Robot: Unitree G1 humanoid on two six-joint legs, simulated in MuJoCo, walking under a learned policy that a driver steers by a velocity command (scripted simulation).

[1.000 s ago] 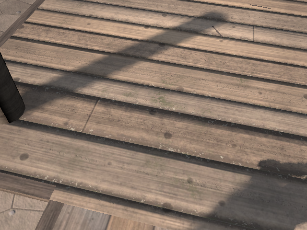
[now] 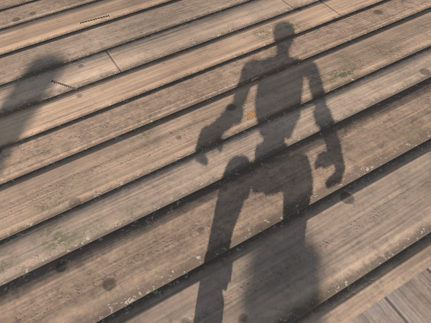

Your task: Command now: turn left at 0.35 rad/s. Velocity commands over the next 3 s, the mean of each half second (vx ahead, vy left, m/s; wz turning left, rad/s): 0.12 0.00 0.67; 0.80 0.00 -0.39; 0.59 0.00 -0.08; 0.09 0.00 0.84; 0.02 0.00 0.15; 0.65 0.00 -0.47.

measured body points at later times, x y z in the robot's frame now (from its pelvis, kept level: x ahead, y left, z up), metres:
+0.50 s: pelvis +0.02 +0.06 +0.01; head +0.03 +0.10 +0.46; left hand +0.07 +0.39 -0.09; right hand +0.22 -0.18 -0.07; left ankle -0.02 +0.13 -0.73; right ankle +0.10 -0.10 -0.66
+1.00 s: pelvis +0.33 +0.06 -0.04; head +0.38 +0.07 +0.41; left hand +0.46 +0.36 -0.13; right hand +0.42 -0.21 -0.16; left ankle +0.03 +0.15 -0.64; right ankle +0.46 +0.01 -0.73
